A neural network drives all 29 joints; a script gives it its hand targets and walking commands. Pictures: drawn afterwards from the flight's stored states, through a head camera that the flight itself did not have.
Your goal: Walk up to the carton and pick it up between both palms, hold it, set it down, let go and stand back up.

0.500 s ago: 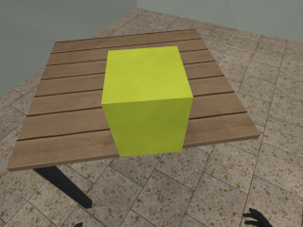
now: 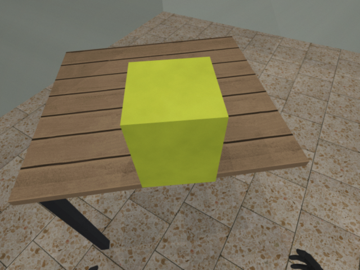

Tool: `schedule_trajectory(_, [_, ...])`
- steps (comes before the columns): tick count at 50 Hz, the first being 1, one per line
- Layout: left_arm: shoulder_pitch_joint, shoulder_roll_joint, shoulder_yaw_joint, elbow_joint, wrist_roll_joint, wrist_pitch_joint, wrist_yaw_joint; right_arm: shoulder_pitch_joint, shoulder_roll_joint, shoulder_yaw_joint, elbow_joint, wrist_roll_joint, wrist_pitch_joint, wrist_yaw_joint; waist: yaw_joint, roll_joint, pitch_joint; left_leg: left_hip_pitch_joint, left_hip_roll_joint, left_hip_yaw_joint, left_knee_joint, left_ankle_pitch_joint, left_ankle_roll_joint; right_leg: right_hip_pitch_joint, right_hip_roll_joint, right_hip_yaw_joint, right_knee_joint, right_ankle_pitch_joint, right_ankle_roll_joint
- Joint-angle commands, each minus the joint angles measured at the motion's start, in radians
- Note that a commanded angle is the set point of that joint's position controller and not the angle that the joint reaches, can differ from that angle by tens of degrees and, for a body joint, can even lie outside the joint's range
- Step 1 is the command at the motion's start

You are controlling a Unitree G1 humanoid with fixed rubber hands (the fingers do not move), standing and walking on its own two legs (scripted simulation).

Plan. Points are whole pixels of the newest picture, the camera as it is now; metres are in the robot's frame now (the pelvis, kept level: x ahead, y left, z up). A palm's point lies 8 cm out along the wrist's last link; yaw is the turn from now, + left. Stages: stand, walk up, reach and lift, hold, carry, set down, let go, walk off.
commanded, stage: stand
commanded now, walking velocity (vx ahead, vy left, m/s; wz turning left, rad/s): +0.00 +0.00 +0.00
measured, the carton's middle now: (174, 125) +0.44 +0.03 +0.06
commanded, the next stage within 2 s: walk up in 0.04 s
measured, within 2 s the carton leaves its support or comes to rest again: neither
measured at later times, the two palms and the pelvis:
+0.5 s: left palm out of the picture +0.11 +0.26 -0.12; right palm out of the picture +0.11 -0.28 -0.10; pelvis +0.01 +0.00 +0.00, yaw +0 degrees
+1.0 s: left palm out of the picture +0.12 +0.27 -0.12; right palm out of the picture +0.13 -0.28 -0.10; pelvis +0.02 +0.01 +0.00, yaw +0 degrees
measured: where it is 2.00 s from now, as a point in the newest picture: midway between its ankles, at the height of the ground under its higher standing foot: outside the picture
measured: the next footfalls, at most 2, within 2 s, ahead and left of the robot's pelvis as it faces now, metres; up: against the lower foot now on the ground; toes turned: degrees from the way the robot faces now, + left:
none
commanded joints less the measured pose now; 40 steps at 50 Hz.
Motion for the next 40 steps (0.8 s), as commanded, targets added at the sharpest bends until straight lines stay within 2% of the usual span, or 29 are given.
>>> schedule_trajectory(1, [-0.059,0.284,0.059,-0.023,0.005,-0.021,-0.007,-0.047,-0.201,-0.049,0.046,-0.01,-0.028,-0.003,-0.006,-0.027,-0.118,0.118,0.112,-0.106,-0.151,0.035,0.048,0.1,-0.112,0.143,-0.196,0.006,-0.044])
schedule_trajectory(3, [-0.048,0.271,0.054,-0.016,0.003,-0.021,-0.009,-0.042,-0.211,-0.051,0.048,-0.013,-0.032,-0.003,0.006,-0.014,-0.105,0.111,0.114,-0.107,-0.156,0.054,0.045,0.099,-0.11,0.137,-0.184,0.016,-0.047])
schedule_trajectory(6, [-0.049,0.277,0.058,-0.021,0.003,-0.021,-0.008,-0.03,-0.208,-0.054,0.049,-0.011,-0.033,-0.003,0.002,-0.026,-0.103,0.106,0.115,-0.112,-0.158,0.031,0.047,0.097,-0.106,0.136,-0.189,0.004,-0.044])
schedule_trajectory(7, [-0.057,0.277,0.057,-0.026,0.002,-0.022,-0.008,-0.032,-0.201,-0.05,0.051,-0.009,-0.031,-0.002,-0.005,-0.01,-0.112,0.115,0.116,-0.106,-0.153,0.028,0.044,0.091,-0.114,0.142,-0.195,0.008,-0.049])
schedule_trajectory(9, [-0.059,0.274,0.052,-0.021,0.004,-0.023,-0.009,-0.027,-0.204,-0.052,0.049,-0.007,-0.03,-0.004,-0.008,-0.027,-0.11,0.124,0.112,-0.108,-0.153,0.026,0.047,0.08,-0.111,0.142,-0.199,-0.013,-0.048])
schedule_trajectory(11, [-0.067,0.276,0.053,-0.026,0.005,-0.023,-0.009,-0.037,-0.203,-0.048,0.049,-0.01,-0.028,-0.004,-0.005,-0.008,-0.091,0.112,0.112,-0.108,-0.155,0.009,0.046,0.071,-0.117,0.156,-0.211,-0.037,-0.049])
schedule_trajectory(12, [-0.053,0.306,0.077,-0.067,0.026,-0.03,-0.01,-0.003,-0.238,-0.068,0.044,-0.014,-0.027,-0.001,0.016,-0.038,-0.132,0.096,0.086,-0.127,-0.146,-0.088,0.05,0.127,-0.104,0.123,-0.199,-0.169,-0.055])
schedule_trajectory(14, [-0.045,0.309,0.08,-0.069,0.03,-0.029,-0.009,-0.003,-0.228,-0.069,0.044,-0.018,-0.023,0.0,0.019,-0.05,-0.097,0.042,0.071,-0.116,-0.13,-0.158,0.05,0.111,-0.117,0.157,-0.215,-0.289,-0.069])
schedule_trajectory(17, [-0.049,0.312,0.083,-0.075,0.029,-0.029,-0.008,0.015,-0.223,-0.071,0.044,-0.025,-0.026,0.002,0.006,-0.047,-0.074,0.034,0.059,-0.116,-0.125,-0.165,0.049,0.076,-0.13,0.183,-0.227,-0.338,-0.079])
schedule_trajectory(18, [-0.061,0.311,0.083,-0.08,0.027,-0.03,-0.008,0.024,-0.217,-0.071,0.045,-0.024,-0.026,0.003,0.005,-0.063,-0.061,0.031,0.06,-0.115,-0.127,-0.142,0.049,0.071,-0.124,0.167,-0.221,-0.319,-0.075])
schedule_trajectory(22, [-0.044,0.303,0.082,-0.082,0.027,-0.033,-0.007,0.018,-0.231,-0.067,0.038,-0.026,-0.036,0.002,0.015,-0.012,-0.067,0.041,0.078,-0.138,-0.143,-0.053,0.054,0.092,-0.097,0.123,-0.158,-0.187,-0.062])
schedule_trajectory(27, [-0.039,0.298,0.076,-0.081,0.021,-0.036,-0.005,0.016,-0.225,-0.068,0.031,-0.019,-0.041,-0.005,0.014,-0.024,-0.136,0.091,0.089,-0.122,-0.096,0.155,0.052,0.151,-0.108,0.105,-0.118,0.025,-0.066])
schedule_trajectory(30, [-0.041,0.298,0.074,-0.081,0.018,-0.035,-0.002,0.019,-0.226,-0.067,0.033,-0.016,-0.039,-0.007,0.01,-0.016,-0.148,0.108,0.096,-0.12,-0.1,0.197,0.052,0.158,-0.111,0.088,-0.089,0.106,-0.061])
schedule_trajectory(32, [-0.041,0.298,0.075,-0.084,0.017,-0.034,-0.001,0.021,-0.232,-0.07,0.035,-0.016,-0.039,-0.009,0.011,0.011,-0.174,0.119,0.104,-0.127,-0.098,0.216,0.059,0.174,-0.109,0.074,-0.076,0.125,-0.062])
schedule_trajectory(33, [-0.038,0.3,0.074,-0.077,0.015,-0.034,0.0,0.013,-0.225,-0.069,0.035,-0.012,-0.037,-0.009,0.008,-0.006,-0.168,0.116,0.104,-0.13,-0.091,0.224,0.058,0.172,-0.108,0.071,-0.08,0.119,-0.06])
schedule_trajectory(36, [-0.038,0.302,0.074,-0.082,0.016,-0.034,0.002,0.011,-0.228,-0.073,0.028,-0.01,-0.035,-0.01,0.007,-0.011,-0.168,0.12,0.099,-0.123,-0.079,0.219,0.058,0.173,-0.115,0.074,-0.088,0.127,-0.065])
schedule_trajectory(38, [-0.043,0.303,0.076,-0.079,0.018,-0.035,0.002,0.012,-0.225,-0.071,0.03,-0.011,-0.032,-0.01,0.004,-0.007,-0.163,0.108,0.095,-0.115,-0.077,0.18,0.058,0.172,-0.121,0.084,-0.097,0.105,-0.069])
schedule_trajectory(39, [-0.035,0.299,0.075,-0.079,0.018,-0.035,0.0,0.01,-0.223,-0.072,0.026,-0.011,-0.031,-0.01,0.006,-0.033,-0.171,0.108,0.093,-0.119,-0.078,0.177,0.061,0.178,-0.119,0.084,-0.103,0.087,-0.068])
schedule_trajectory(40, [-0.042,0.305,0.076,-0.077,0.018,-0.033,0.001,0.007,-0.223,-0.07,0.028,-0.013,-0.031,-0.009,0.005,-0.031,-0.147,0.102,0.087,-0.115,-0.082,0.158,0.055,0.159,-0.123,0.091,-0.116,0.061,-0.071])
